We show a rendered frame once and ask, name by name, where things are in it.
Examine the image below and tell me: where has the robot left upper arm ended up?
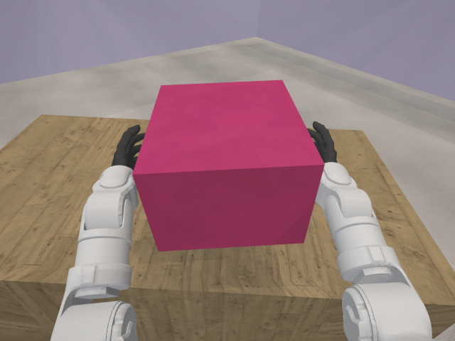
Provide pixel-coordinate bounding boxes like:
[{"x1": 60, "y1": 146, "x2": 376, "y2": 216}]
[{"x1": 53, "y1": 301, "x2": 138, "y2": 341}]

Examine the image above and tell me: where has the left robot forearm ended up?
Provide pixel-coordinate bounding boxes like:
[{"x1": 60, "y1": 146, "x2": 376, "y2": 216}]
[{"x1": 50, "y1": 166, "x2": 139, "y2": 341}]

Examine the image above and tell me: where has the right robot hand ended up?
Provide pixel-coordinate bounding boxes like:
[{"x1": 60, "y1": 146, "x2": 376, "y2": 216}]
[{"x1": 307, "y1": 121, "x2": 337, "y2": 163}]

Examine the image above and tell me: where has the pedestal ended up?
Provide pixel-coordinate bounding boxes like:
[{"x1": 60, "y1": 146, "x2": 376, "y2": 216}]
[{"x1": 0, "y1": 114, "x2": 455, "y2": 341}]

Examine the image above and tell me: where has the left robot hand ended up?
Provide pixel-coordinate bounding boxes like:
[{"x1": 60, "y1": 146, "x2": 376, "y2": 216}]
[{"x1": 111, "y1": 125, "x2": 145, "y2": 170}]

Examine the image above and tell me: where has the robot right upper arm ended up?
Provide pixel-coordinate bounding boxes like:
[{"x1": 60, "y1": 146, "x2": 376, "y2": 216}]
[{"x1": 342, "y1": 282, "x2": 444, "y2": 341}]

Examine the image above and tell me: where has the right robot forearm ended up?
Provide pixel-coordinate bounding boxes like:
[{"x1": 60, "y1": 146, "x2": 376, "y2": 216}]
[{"x1": 315, "y1": 162, "x2": 432, "y2": 336}]

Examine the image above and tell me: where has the carton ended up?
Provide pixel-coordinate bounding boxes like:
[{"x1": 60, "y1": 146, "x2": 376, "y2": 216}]
[{"x1": 132, "y1": 80, "x2": 325, "y2": 251}]

